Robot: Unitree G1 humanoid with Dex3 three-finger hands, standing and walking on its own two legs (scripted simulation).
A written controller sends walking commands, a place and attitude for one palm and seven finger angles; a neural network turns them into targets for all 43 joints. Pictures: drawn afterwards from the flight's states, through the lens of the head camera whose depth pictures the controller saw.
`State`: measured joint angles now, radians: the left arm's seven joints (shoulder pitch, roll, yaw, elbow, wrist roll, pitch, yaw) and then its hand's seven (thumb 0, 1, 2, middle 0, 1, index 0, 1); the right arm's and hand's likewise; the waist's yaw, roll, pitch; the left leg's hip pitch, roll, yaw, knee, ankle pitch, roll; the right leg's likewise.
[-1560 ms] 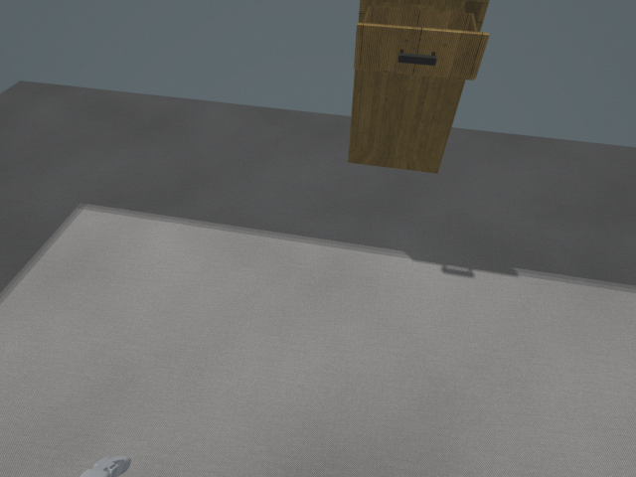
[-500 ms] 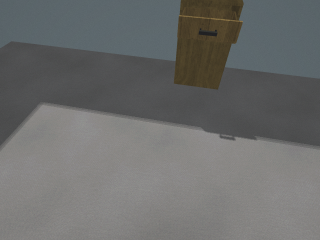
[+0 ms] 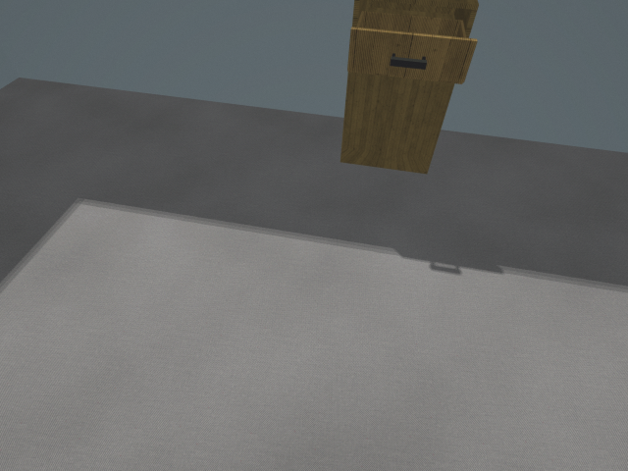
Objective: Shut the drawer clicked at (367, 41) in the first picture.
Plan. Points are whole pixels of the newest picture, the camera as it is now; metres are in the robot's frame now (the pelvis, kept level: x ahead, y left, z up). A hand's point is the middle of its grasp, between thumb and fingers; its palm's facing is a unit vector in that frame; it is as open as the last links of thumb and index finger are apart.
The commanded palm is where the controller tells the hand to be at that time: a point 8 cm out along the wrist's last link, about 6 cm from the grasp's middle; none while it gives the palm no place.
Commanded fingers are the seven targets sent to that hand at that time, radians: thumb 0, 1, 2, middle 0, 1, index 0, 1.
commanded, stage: walk to a spot facing it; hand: left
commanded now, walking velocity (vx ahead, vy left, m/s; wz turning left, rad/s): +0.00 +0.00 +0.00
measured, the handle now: (408, 60) +1.37 -0.24 -0.07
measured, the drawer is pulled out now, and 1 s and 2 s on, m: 0.30 0.30 0.30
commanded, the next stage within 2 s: none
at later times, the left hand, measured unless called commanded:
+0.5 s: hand out of the picture +0.07 +0.16 -0.18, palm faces -0.08 -0.98 -0.20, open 7.4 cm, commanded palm none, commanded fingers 0.00 0.90 0.90 -0.20 -0.30 -0.20 -0.30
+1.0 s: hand (229, 335) +0.38 +0.18 -0.18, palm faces -0.33 -0.92 -0.19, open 7.4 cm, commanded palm none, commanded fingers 0.00 0.90 0.90 -0.20 -0.30 -0.20 -0.30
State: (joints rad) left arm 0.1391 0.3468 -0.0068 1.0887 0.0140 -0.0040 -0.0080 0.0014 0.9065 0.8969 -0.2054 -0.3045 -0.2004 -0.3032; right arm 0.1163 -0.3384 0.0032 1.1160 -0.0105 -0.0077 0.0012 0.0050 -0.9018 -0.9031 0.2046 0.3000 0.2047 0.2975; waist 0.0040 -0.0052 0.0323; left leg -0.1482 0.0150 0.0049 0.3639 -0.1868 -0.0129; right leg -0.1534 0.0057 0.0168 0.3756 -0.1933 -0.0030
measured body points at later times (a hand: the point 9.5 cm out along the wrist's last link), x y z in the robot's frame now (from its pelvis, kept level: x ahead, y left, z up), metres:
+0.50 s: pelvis +0.07 -0.03 -0.02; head +0.08 -0.04 +0.43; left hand +0.07 +0.21 -0.16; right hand +0.05 -0.28 -0.17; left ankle +0.05 +0.11 -0.68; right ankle +0.03 -0.11 -0.75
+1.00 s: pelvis +0.27 +0.01 -0.01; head +0.29 +0.03 +0.44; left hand +0.40 +0.23 -0.17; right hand +0.23 -0.24 -0.14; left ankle +0.32 +0.08 -0.75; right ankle +0.20 -0.11 -0.65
